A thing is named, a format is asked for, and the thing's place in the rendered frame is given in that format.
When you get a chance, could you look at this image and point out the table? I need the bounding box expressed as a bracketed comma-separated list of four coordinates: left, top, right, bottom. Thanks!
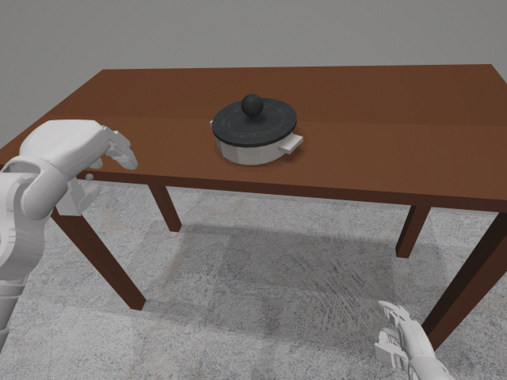
[0, 64, 507, 351]

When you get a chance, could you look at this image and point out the right robot hand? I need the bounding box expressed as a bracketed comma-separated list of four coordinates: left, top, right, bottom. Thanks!
[374, 301, 436, 374]

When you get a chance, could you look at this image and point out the left robot forearm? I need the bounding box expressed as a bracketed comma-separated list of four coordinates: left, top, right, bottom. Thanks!
[0, 155, 68, 353]

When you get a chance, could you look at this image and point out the right robot forearm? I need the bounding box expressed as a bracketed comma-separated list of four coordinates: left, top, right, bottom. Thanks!
[408, 356, 456, 380]

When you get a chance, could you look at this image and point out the left robot hand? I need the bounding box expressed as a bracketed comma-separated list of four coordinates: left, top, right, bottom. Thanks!
[19, 120, 138, 216]

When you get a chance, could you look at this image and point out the lid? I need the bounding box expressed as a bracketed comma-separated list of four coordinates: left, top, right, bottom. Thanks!
[212, 98, 297, 148]

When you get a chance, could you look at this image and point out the pot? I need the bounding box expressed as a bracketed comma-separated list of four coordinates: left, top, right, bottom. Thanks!
[210, 121, 303, 165]

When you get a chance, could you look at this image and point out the knob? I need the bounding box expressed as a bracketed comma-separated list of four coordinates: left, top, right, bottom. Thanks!
[241, 94, 264, 117]

